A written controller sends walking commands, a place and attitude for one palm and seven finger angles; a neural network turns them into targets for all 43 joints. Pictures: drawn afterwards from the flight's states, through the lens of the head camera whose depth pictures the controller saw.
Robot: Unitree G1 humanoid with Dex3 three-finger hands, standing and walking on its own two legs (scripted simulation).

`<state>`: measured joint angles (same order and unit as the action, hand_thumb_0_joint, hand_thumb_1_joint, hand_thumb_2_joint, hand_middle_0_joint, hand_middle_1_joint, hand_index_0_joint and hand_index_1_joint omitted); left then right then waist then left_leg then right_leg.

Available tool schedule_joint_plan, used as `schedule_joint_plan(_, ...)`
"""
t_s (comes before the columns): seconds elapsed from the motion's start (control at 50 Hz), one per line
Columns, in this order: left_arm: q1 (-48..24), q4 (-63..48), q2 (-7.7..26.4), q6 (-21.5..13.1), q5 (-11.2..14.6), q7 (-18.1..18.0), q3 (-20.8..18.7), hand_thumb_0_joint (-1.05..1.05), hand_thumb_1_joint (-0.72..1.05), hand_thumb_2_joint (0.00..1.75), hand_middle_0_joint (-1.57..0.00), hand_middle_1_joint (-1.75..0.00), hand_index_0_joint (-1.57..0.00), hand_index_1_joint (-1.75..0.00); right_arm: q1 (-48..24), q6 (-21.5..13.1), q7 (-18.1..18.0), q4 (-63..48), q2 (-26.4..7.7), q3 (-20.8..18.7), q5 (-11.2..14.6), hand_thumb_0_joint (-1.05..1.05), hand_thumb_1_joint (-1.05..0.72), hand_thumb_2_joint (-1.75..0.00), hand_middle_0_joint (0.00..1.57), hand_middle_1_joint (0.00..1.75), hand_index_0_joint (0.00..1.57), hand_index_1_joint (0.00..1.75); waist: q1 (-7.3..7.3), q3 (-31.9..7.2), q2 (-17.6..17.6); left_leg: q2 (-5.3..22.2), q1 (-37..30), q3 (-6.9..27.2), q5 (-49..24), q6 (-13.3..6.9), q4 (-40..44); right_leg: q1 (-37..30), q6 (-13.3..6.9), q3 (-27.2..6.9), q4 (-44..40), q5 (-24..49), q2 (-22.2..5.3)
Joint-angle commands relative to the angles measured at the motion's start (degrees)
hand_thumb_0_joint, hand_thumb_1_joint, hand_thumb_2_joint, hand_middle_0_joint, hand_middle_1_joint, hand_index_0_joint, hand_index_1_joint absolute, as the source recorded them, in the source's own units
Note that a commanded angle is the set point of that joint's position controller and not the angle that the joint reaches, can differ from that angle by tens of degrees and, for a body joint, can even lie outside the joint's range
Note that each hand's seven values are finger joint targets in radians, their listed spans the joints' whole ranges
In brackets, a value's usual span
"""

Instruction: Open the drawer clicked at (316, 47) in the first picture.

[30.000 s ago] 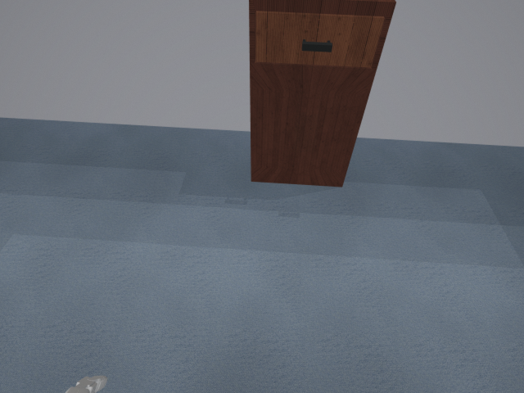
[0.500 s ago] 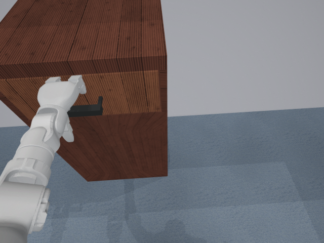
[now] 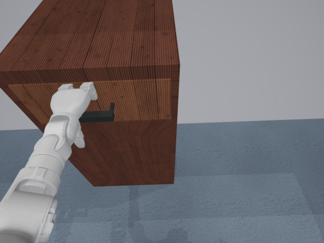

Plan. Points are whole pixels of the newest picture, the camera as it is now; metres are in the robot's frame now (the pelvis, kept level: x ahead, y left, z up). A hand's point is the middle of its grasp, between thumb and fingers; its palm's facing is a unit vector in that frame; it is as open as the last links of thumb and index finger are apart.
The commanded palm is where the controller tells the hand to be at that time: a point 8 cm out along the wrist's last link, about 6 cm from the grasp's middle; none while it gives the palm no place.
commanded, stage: lower the fingers behind the handle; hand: left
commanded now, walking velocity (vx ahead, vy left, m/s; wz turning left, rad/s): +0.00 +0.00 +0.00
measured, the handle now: (96, 111) +0.48 +0.22 +0.01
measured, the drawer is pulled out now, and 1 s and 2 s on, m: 0.00 0.00 0.00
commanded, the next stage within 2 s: lift the fingers back up to retry in 1.46 s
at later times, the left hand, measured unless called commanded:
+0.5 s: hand (90, 121) +0.43 +0.22 +0.02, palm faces -0.06 -0.01 -1.00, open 13.8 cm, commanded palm +0.41 +0.23 +0.08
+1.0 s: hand (90, 122) +0.43 +0.22 +0.02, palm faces -0.04 +0.02 -1.00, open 13.8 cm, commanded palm +0.42 +0.23 +0.05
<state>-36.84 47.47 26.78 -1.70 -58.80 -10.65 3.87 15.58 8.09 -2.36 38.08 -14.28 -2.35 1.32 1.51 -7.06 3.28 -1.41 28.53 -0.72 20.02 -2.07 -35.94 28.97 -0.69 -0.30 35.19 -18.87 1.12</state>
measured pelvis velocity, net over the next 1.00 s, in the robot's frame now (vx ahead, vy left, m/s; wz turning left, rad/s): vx -0.02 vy -0.01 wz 0.00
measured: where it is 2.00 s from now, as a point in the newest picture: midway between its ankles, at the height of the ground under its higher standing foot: outside the picture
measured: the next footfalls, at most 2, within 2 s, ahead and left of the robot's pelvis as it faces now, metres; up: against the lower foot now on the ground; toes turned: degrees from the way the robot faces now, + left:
none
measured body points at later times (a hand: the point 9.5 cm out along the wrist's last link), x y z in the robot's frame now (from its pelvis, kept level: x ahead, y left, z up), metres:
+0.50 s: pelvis -0.01 +0.00 -0.01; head +0.06 -0.02 +0.44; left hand +0.43 +0.22 +0.08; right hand +0.04 -0.27 -0.15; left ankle -0.03 +0.10 -0.72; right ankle -0.03 -0.11 -0.72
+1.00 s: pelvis -0.02 -0.01 -0.02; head +0.06 -0.02 +0.43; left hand +0.43 +0.22 +0.07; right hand +0.03 -0.29 -0.15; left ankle -0.03 +0.10 -0.72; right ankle -0.03 -0.11 -0.72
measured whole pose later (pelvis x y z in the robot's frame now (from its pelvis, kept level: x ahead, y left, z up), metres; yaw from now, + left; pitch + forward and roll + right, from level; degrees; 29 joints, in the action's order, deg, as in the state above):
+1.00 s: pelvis -0.02 -0.01 -0.02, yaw +0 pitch +17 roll +0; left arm -42.1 57.3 27.1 -2.5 -61.5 -18.1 4.4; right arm 18.5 7.2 -2.5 38.7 -15.3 -2.7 0.8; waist 3.7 -8.8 2.8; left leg -0.4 39.8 -0.2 21.7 -1.2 -44.1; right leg 40.0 -1.6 0.5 42.9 -20.3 2.1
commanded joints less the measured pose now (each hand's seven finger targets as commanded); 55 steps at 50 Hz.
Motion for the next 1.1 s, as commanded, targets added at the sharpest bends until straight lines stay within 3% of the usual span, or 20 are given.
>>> schedule_joint_plan(0.0,-22.16,-13.09,11.50,-1.33,0.35,-0.61,-2.99,0.00,-0.50,0.30,-0.30,-1.20,-0.30,-1.20,3.05,-1.25,-0.77,-5.20,-8.68,-3.65,-0.27,0.00,-0.90,-0.90,0.20,0.30,0.20,0.30,0.95,-19.33,-1.47,0.36,-12.58,0.50,-31.19,-0.50,0.63,-8.20,-1.66,1.45,-1.80,23.47,1.05)
schedule_joint_plan(0.1,-25.13,-14.82,12.06,-4.30,0.03,-1.89,-3.68,0.00,-0.50,0.30,-0.30,-1.20,-0.30,-1.20,3.22,-1.19,-0.90,-5.03,-8.34,-3.65,-0.58,0.00,-0.90,-0.90,0.20,0.30,0.20,0.30,1.40,-18.12,-0.98,0.19,-11.35,1.25,-28.51,-0.23,-0.14,-5.30,-1.88,1.65,-0.92,20.45,1.21)
schedule_joint_plan(0.12,-24.74,-15.32,13.18,-4.85,-0.29,-2.80,-5.17,0.00,-0.50,0.30,-0.30,-1.20,-0.30,-1.20,3.38,-1.37,-0.90,-4.91,-8.29,-3.86,-0.79,0.00,-0.90,-0.90,0.20,0.30,0.20,0.30,0.79,-19.46,-0.21,0.20,-11.73,1.35,-29.76,-0.16,-0.58,-5.20,-2.05,1.59,-0.31,20.71,1.28)
schedule_joint_plan(0.16,-25.59,-15.01,12.30,-4.93,-1.06,-4.59,-4.68,0.00,-0.50,0.30,-0.30,-1.20,-0.30,-1.20,3.66,-1.47,-0.75,-4.38,-8.04,-3.89,-0.93,0.00,-0.90,-0.90,0.20,0.30,0.20,0.30,1.11,-20.06,1.28,0.29,-12.02,1.63,-30.83,0.32,-1.38,-3.17,-2.20,1.97,0.56,20.05,1.46)
schedule_joint_plan(0.24,-26.36,-12.25,10.94,-3.24,-1.92,-7.86,-4.37,0.00,-0.50,0.30,-0.30,-1.20,-0.30,-1.20,4.37,-1.91,-0.13,-3.58,-8.05,-4.21,-1.26,0.00,-0.90,-0.90,0.20,0.30,0.20,0.30,1.31,-21.32,1.89,0.47,-11.43,1.77,-30.23,0.79,-2.45,-0.83,-2.30,2.34,1.61,18.40,1.81)
schedule_joint_plan(0.3,-25.90,-8.61,11.75,-0.95,-2.16,-8.93,-5.23,0.00,-0.50,0.30,-0.30,-1.20,-0.30,-1.20,5.08,-1.81,0.03,-2.99,-8.40,-4.20,-1.31,0.00,-0.90,-0.90,0.20,0.30,0.20,0.30,1.45,-23.30,-0.28,0.43,-9.87,1.43,-28.87,0.62,-2.71,-2.25,-2.13,2.27,1.94,19.26,1.85)
schedule_joint_plan(0.38,-25.55,-4.33,11.74,1.43,-2.10,-8.19,-4.61,0.00,-0.50,0.30,-0.30,-1.20,-0.30,-1.20,5.36,-1.55,-0.19,-2.99,-8.85,-3.86,-1.24,0.00,-0.90,-0.90,0.20,0.30,0.20,0.30,1.86,-22.73,-2.94,-0.04,-6.05,0.41,-25.35,-0.16,-2.13,-5.45,-1.94,1.72,1.27,20.98,1.61)
schedule_joint_plan(0.4,-25.44,-5.01,12.82,1.29,-2.00,-7.86,-5.24,0.00,-0.50,0.30,-0.30,-1.20,-0.30,-1.20,5.58,-1.49,-0.34,-3.20,-8.78,-3.86,-1.17,0.00,-0.90,-0.90,0.20,0.30,0.20,0.30,1.51,-23.71,-2.54,-0.07,-5.92,0.00,-24.97,-0.41,-2.20,-6.62,-1.76,1.22,1.22,21.90,1.44)
schedule_joint_plan(0.46,-23.74,-3.72,14.20,0.43,-1.95,-6.67,-5.89,0.00,-0.50,0.30,-0.30,-1.20,-0.30,-1.20,5.43,-1.35,-1.06,-3.58,-8.77,-3.60,-1.06,0.00,-0.90,-0.90,0.20,0.30,0.20,0.30,1.67,-21.75,-4.59,-0.40,-3.13,-0.54,-21.98,-0.85,-1.73,-8.55,-1.45,0.68,0.58,22.59,1.15)
schedule_joint_plan(0.48,-24.01,-4.47,15.15,-0.47,-1.84,-6.39,-6.64,0.00,-0.50,0.30,-0.30,-1.20,-0.30,-1.20,5.35,-1.35,-1.24,-3.50,-8.94,-3.54,-1.11,0.00,-0.90,-0.90,0.20,0.30,0.20,0.30,1.57,-21.61,-3.70,-0.32,-3.01,-0.34,-22.52,-0.87,-1.74,-8.54,-1.58,0.49,0.66,23.02,1.08)
schedule_joint_plan(0.5,-23.14,-4.58,13.59,-1.20,-1.92,-6.19,-5.41,0.00,-0.50,0.30,-0.30,-1.20,-0.30,-1.20,5.50,-1.43,-1.30,-3.72,-8.65,-3.62,-1.04,0.00,-0.90,-0.90,0.20,0.30,0.20,0.30,1.74,-20.92,-3.22,-0.34,-2.97,-0.43,-22.06,-0.90,-1.75,-7.79,-1.50,0.46,0.64,22.43,1.11)
schedule_joint_plan(0.54,-19.42,-2.42,14.28,-1.80,-1.80,-6.12,-6.48,0.00,-0.50,0.30,-0.30,-1.20,-0.30,-1.20,5.69,-1.46,-1.31,-3.43,-8.71,-3.60,-1.00,0.00,-0.90,-0.90,0.20,0.30,0.20,0.30,1.10,-19.22,-3.20,-0.32,-1.93,-0.84,-21.20,-0.89,-1.69,-7.40,-1.54,0.45,0.55,21.93,1.16)
schedule_joint_plan(0.6,-20.83,-1.75,12.67,-2.75,-2.07,-6.05,-4.65,0.00,-0.50,0.30,-0.30,-1.20,-0.30,-1.20,6.31,-1.72,-1.25,-3.39,-8.84,-3.65,-0.66,0.00,-0.90,-0.90,0.20,0.30,0.20,0.30,2.27,-16.36,-3.78,-0.27,-0.28,-0.67,-18.25,-0.90,-1.81,-4.61,-1.53,0.50,0.29,18.99,1.21)
schedule_joint_plan(0.62,-20.92,-1.29,12.94,-2.83,-2.24,-6.34,-4.75,0.00,-0.50,0.30,-0.30,-1.20,-0.30,-1.20,6.47,-1.83,-1.18,-3.22,-8.91,-3.75,-0.67,0.00,-0.90,-0.90,0.20,0.30,0.20,0.30,2.27,-16.31,-2.56,-0.28,-0.39,-0.78,-17.70,-0.86,-2.04,-3.65,-1.63,0.43,0.43,18.04,1.29)
schedule_joint_plan(0.72,-22.17,1.79,13.06,-2.08,-2.46,-7.31,-4.40,0.00,-0.50,0.30,-0.30,-1.20,-0.30,-1.20,8.04,-2.10,-1.02,-2.72,-9.15,-3.81,-0.67,0.00,-0.90,-0.90,0.20,0.30,0.20,0.30,3.03,-17.26,-3.91,-0.42,1.44,-0.63,-15.37,-0.93,-3.10,-1.95,-1.53,0.47,1.18,15.74,1.35)
schedule_joint_plan(0.78,-22.28,1.56,12.82,-1.64,-2.27,-7.58,-4.48,0.00,-0.50,0.30,-0.30,-1.20,-0.30,-1.20,8.40,-2.18,-0.90,-2.66,-9.20,-3.97,-0.92,0.00,-0.90,-0.90,0.20,0.30,0.20,0.30,2.84,-20.41,-3.53,-0.58,1.32,-0.78,-17.12,-0.91,-3.98,-3.16,-1.48,0.26,1.99,18.30,1.27)
schedule_joint_plan(0.8,-21.27,2.66,12.28,-1.40,-2.32,-7.53,-3.99,0.00,-0.50,0.30,-0.30,-1.20,-0.30,-1.20,8.55,-2.12,-0.83,-2.76,-9.06,-3.93,-0.83,0.00,-0.90,-0.90,0.20,0.30,0.20,0.30,2.78,-19.80,-2.75,-0.59,1.70,-0.94,-17.00,-0.84,-4.26,-2.60,-1.44,0.26,2.23,18.38,1.25)
schedule_joint_plan(0.86,-21.35,4.21,10.15,-0.55,-2.02,-7.29,-2.17,0.00,-0.50,0.30,-0.30,-1.20,-0.30,-1.20,8.45,-2.19,-0.71,-2.84,-9.22,-3.79,-0.68,0.00,-0.90,-0.90,0.20,0.30,0.20,0.30,3.63,-17.54,-4.76,-0.46,2.82,-0.96,-14.54,-0.94,-4.47,-0.67,-1.18,0.51,1.77,16.11,1.34)
schedule_joint_plan(1.04,-20.74,9.11,10.82,0.63,-2.13,-5.26,-0.88,0.00,-0.50,0.30,-0.30,-1.20,-0.30,-1.20,8.81,-2.06,-1.09,-3.57,-9.62,-2.79,-0.36,0.00,-0.90,-0.90,0.20,0.30,0.20,0.30,4.34,-13.45,-5.98,-0.86,7.85,-0.82,-8.88,-1.13,-5.49,2.46,-1.00,0.51,2.21,11.18,1.16)
schedule_joint_plan(1.08,-21.82,8.10,12.79,0.41,-2.03,-5.04,-2.50,0.00,-0.50,0.30,-0.30,-1.20,-0.30,-1.20,9.01,-2.01,-1.17,-3.70,-9.84,-2.84,-0.51,0.00,-0.90,-0.90,0.20,0.30,0.20,0.30,4.11,-14.99,-6.22,-0.74,7.61,-0.74,-9.37,-1.24,-5.84,1.74,-1.04,0.29,2.50,11.60,1.17)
